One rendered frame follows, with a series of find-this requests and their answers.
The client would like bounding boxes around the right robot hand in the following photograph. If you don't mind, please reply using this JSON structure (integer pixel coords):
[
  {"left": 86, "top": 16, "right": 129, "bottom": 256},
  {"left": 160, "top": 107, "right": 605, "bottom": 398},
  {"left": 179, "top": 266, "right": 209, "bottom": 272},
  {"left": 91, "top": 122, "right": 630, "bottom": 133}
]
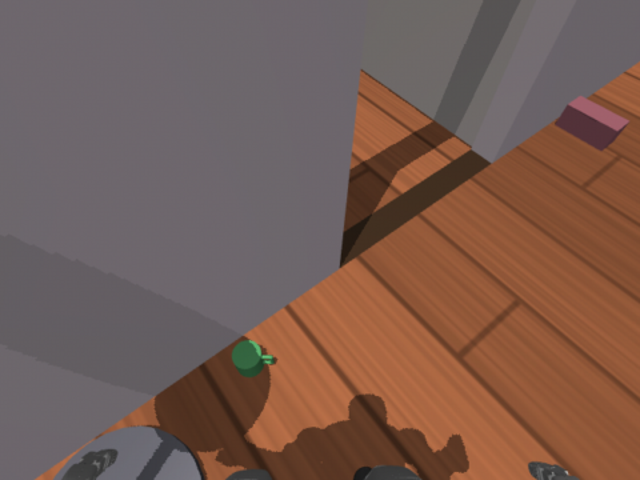
[{"left": 528, "top": 462, "right": 579, "bottom": 480}]

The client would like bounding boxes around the left robot hand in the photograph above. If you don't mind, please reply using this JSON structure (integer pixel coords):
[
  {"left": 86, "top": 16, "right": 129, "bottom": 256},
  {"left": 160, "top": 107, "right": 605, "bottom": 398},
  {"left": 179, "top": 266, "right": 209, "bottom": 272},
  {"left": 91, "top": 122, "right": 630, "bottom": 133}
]
[{"left": 62, "top": 449, "right": 118, "bottom": 480}]

